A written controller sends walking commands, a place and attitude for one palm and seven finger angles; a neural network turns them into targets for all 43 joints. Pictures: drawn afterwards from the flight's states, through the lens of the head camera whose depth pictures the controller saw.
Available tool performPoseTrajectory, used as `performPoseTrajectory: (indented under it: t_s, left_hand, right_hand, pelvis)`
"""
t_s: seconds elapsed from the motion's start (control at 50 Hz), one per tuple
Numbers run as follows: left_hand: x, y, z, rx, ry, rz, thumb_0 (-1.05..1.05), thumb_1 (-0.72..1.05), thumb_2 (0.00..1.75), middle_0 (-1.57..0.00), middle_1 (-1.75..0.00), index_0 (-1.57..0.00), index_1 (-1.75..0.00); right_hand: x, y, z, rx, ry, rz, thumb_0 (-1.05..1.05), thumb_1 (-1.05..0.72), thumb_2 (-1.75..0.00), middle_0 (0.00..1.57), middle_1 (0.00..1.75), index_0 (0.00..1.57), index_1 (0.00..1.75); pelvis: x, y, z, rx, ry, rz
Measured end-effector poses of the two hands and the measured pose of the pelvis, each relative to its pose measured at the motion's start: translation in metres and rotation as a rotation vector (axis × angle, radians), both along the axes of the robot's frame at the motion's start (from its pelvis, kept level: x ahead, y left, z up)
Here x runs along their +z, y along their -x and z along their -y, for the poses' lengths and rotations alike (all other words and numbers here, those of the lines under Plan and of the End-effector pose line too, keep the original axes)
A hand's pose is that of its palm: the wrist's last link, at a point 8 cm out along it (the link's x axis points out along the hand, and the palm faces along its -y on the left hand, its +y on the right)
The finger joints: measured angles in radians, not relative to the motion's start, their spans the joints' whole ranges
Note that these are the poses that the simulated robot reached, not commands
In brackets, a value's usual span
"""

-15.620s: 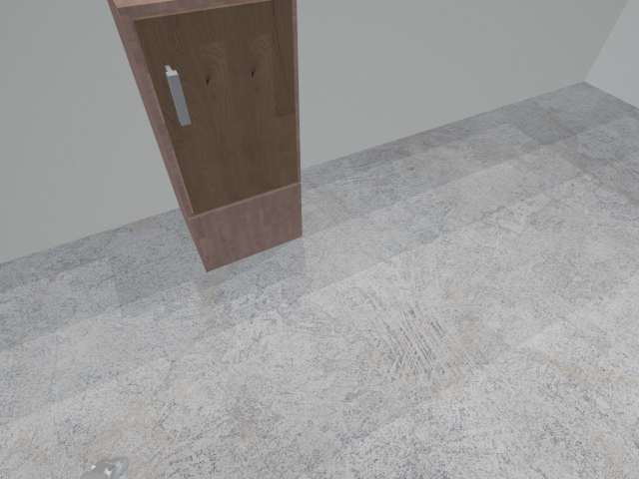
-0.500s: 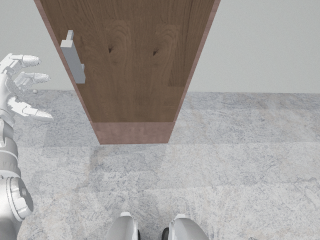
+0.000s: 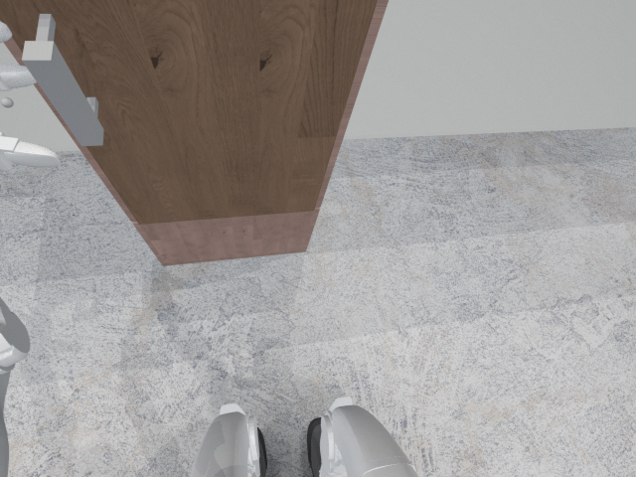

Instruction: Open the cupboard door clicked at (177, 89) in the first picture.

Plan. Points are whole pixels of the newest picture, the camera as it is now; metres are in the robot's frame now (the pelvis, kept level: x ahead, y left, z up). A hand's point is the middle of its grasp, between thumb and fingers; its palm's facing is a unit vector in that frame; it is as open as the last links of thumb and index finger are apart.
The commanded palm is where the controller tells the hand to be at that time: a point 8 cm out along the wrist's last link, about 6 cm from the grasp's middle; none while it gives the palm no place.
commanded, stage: move the hooked fingers beside the handle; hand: left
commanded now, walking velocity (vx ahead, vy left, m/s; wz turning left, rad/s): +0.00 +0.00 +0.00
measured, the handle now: (70, 85) +0.56 +0.24 +0.07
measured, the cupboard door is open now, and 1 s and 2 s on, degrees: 0 0 0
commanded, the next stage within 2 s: slide the fingers in behind the handle in 0.72 s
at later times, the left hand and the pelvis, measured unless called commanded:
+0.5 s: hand out of the picture +0.49 +0.30 +0.07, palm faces +0.04 -1.00 +0.00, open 14.0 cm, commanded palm +0.49 +0.33 +0.07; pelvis +0.01 +0.00 +0.00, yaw +0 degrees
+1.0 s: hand (12, 117) +0.51 +0.28 +0.07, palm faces +0.03 -1.00 -0.02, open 14.0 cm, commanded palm +0.49 +0.30 +0.07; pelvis +0.00 +0.01 +0.00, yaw +0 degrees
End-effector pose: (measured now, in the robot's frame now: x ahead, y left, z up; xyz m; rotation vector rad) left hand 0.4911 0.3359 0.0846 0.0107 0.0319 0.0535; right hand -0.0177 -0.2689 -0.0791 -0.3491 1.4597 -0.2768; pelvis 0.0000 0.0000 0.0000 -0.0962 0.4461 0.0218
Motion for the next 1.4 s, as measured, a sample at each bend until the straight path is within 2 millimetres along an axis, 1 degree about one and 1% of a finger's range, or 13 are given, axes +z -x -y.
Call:
performPoseTrajectory:
  t_s: [0.14, 0.24, 0.32, 0.42, 0.52, 0.6, 0.66, 0.78, 0.9, 1.04, 1.16, 1.3, 1.4]
  left_hand:
    - [-0.01, 0.007, -0.009, 0.017, -0.017, -0.047, -0.01, -0.5, 0.3, -0.3, -1.2, -0.31, -1.22]
    - [-0.007, 0.014, -0.019, 0.041, -0.005, -0.008, -0.01, -0.5, 0.3, -0.3, -1.2, -0.3, -1.21]
    - [-0.009, 0.018, -0.025, 0.026, -0.001, -0.029, -0.01, -0.5, 0.3, -0.3, -1.2, -0.3, -1.2]
    - [-0.012, 0.02, -0.025, -0.005, -0.005, -0.027, -0.01, -0.5, 0.3, -0.3, -1.2, -0.3, -1.2]
    - [-0.013, 0.02, -0.021, -0.008, 0.017, 0.0, -0.01, -0.5, 0.3, -0.3, -1.2, -0.3, -1.2]
    - [-0.019, 0.018, -0.022, -0.002, 0.023, -0.032, -0.01, -0.5, 0.3, -0.3, -1.2, -0.3, -1.2]
    - [-0.019, 0.016, -0.021, -0.002, -0.002, -0.03, -0.01, -0.5, 0.3, -0.3, -1.2, -0.3, -1.2]
    - [-0.008, 0.013, -0.018, -0.002, 0.003, 0.018, -0.01, -0.5, 0.3, -0.3, -1.2, -0.3, -1.2]
    - [-0.014, 0.011, -0.012, -0.019, -0.002, -0.052, -0.01, -0.5, 0.3, -0.3, -1.2, -0.3, -1.2]
    - [-0.01, 0.006, 0.005, -0.019, 0.001, 0.017, -0.01, -0.5, 0.3, -0.3, -1.2, -0.3, -1.2]
    - [-0.011, 0.008, 0.01, 0.017, 0.001, -0.009, -0.01, -0.5, 0.3, -0.3, -1.2, -0.3, -1.22]
    - [-0.01, 0.011, 0.014, 0.043, -0.01, -0.016, -0.01, -0.5, 0.3, -0.3, -1.2, -0.28, -1.23]
    - [-0.013, 0.009, 0.032, -0.014, -0.025, -0.021, -0.01, -0.5, 0.3, -0.29, -1.2, -0.28, -1.22]
  right_hand:
    - [0.003, -0.001, -0.002, -0.019, -0.022, -0.01, 0.0, -0.91, -0.89, 0.21, 0.3, 0.2, 0.3]
    - [0.005, -0.013, 0.002, -0.007, -0.013, 0.014, 0.0, -0.9, -0.89, 0.21, 0.3, 0.2, 0.3]
    - [0.006, -0.025, 0.005, 0.014, -0.001, 0.033, 0.0, -0.9, -0.89, 0.21, 0.3, 0.2, 0.3]
    - [0.006, -0.038, 0.007, 0.041, 0.013, 0.049, 0.0, -0.91, -0.89, 0.21, 0.3, 0.2, 0.3]
    - [0.004, -0.046, 0.005, 0.051, 0.015, 0.07, 0.0, -0.91, -0.89, 0.2, 0.3, 0.2, 0.3]
    - [0.003, -0.046, 0.0, 0.052, 0.012, 0.083, 0.0, -0.91, -0.89, 0.2, 0.3, 0.2, 0.3]
    - [0.001, -0.042, -0.005, 0.05, 0.006, 0.075, 0.0, -0.91, -0.89, 0.2, 0.3, 0.2, 0.3]
    - [-0.002, -0.028, -0.013, 0.027, -0.016, 0.042, 0.0, -0.91, -0.89, 0.21, 0.3, 0.2, 0.3]
    - [-0.001, -0.014, -0.017, 0.01, -0.024, 0.017, 0.0, -0.9, -0.89, 0.21, 0.3, 0.2, 0.3]
    - [0.0, -0.004, -0.015, -0.002, -0.024, -0.008, 0.0, -0.9, -0.89, 0.21, 0.3, 0.2, 0.3]
    - [0.0, -0.006, -0.01, 0.001, -0.032, -0.009, 0.0, -0.91, -0.89, 0.21, 0.3, 0.2, 0.3]
    - [-0.003, -0.016, -0.003, 0.026, -0.039, 0.001, 0.0, -0.91, -0.89, 0.21, 0.3, 0.2, 0.3]
    - [-0.005, -0.026, 0.003, 0.035, -0.04, 0.019, 0.0, -0.91, -0.89, 0.2, 0.3, 0.2, 0.3]
  pelvis:
    - [0.003, -0.007, 0.003, -0.015, -0.002, 0.001]
    - [0.004, -0.01, 0.004, -0.012, 0.002, 0.008]
    - [0.004, -0.011, 0.004, -0.003, 0.007, 0.012]
    - [0.003, -0.01, 0.001, 0.004, 0.011, 0.008]
    - [0.002, -0.009, -0.002, 0.006, 0.013, 0.01]
    - [0.001, -0.007, -0.004, 0.007, 0.015, 0.011]
    - [-0.001, -0.005, -0.006, 0.009, 0.018, 0.008]
    - [0.0, -0.004, -0.008, 0.007, 0.019, 0.009]
    - [0.001, -0.003, -0.01, 0.008, 0.017, 0.009]
    - [0.001, -0.003, -0.008, 0.007, 0.014, 0.008]
    - [0.003, -0.004, -0.004, 0.012, 0.008, 0.015]
    - [0.003, -0.005, 0.003, 0.02, 0.001, 0.017]
    - [0.003, -0.007, 0.007, 0.022, -0.002, 0.018]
